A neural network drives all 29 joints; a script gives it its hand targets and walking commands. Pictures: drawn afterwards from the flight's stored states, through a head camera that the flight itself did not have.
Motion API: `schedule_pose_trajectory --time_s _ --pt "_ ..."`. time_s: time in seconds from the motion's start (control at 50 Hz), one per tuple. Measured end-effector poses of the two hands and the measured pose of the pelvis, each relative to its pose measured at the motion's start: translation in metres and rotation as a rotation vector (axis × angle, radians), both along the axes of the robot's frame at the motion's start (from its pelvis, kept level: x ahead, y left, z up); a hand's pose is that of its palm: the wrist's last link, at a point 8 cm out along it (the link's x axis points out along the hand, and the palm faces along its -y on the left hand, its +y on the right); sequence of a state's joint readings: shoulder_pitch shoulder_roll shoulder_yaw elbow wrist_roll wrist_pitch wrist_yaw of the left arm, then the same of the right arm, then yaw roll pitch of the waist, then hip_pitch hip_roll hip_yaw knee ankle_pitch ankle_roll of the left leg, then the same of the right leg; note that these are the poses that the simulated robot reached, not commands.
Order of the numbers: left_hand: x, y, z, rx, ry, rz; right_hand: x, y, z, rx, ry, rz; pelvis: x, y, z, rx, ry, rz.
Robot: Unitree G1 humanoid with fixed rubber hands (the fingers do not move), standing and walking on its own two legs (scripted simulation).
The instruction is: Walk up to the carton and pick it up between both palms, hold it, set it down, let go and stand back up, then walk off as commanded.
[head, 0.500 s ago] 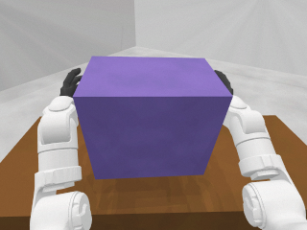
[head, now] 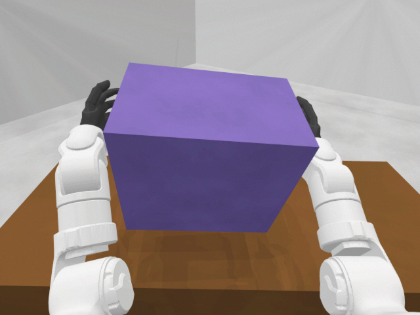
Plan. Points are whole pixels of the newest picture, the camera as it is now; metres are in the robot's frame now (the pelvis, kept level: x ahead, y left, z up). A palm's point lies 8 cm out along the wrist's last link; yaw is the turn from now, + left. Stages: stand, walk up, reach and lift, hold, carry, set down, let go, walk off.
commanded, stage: set down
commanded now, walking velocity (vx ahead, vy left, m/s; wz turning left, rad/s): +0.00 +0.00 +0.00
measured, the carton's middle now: (204, 155) +0.36 -0.01 +0.21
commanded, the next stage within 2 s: none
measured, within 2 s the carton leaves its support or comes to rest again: neither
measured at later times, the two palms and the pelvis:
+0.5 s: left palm (116, 154) +0.38 +0.15 +0.21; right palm (306, 164) +0.36 -0.22 +0.18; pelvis +0.02 -0.01 +0.00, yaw +0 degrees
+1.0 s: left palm (120, 168) +0.38 +0.15 +0.18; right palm (305, 180) +0.35 -0.22 +0.15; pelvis +0.01 -0.01 +0.00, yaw -1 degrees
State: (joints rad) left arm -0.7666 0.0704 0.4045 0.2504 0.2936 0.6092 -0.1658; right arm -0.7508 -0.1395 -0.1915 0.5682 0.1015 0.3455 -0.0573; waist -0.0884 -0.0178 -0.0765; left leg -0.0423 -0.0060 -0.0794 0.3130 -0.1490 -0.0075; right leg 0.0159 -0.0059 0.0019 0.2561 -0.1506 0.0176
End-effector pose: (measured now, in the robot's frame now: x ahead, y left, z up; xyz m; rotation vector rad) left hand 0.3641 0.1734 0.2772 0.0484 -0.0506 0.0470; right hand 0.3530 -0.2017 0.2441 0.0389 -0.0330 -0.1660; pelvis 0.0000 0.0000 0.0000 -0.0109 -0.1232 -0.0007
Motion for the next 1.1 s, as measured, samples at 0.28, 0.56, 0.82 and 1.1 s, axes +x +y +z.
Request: schedule_pose_trajectory --time_s 0.28,0.56,0.82,1.1 --pt "0.012 -0.012 -0.057 0.04 0.023 -0.027 -0.001 -0.01 -0.066 -0.04 0.019 -0.034 0.007 -0.003 0.0 -0.002 -0.004 0.014" --pt "0.016 -0.016 -0.069 0.023 0.044 -0.008 0.007 -0.014 -0.064 -0.06 0.033 -0.028 0.02 -0.01 -0.001 0.0 -0.009 0.001" --pt "0.011 -0.016 -0.085 0.039 0.089 -0.018 -0.001 -0.014 -0.086 -0.053 0.074 -0.03 0.015 -0.009 -0.001 0.002 -0.017 0.002" --pt "0.016 -0.021 -0.109 0.009 0.143 -0.024 -0.001 -0.02 -0.104 -0.065 0.121 -0.033 0.006 -0.009 0.0 0.007 0.033 -0.013"
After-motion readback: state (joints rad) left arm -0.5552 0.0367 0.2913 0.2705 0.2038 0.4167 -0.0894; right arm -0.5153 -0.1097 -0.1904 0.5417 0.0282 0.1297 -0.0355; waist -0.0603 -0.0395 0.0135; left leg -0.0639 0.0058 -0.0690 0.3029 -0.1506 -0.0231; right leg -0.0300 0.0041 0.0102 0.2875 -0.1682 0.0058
